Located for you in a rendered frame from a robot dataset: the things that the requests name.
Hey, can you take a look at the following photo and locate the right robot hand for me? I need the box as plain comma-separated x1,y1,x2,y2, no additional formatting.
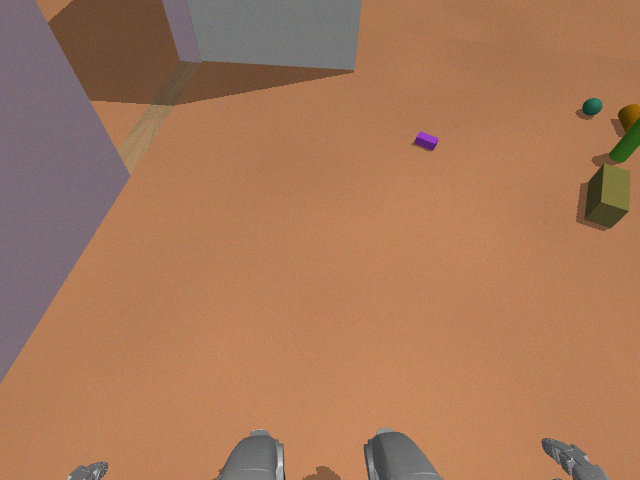
542,438,610,480

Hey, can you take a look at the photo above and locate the left robot hand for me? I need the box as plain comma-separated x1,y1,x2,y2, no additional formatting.
67,462,108,480

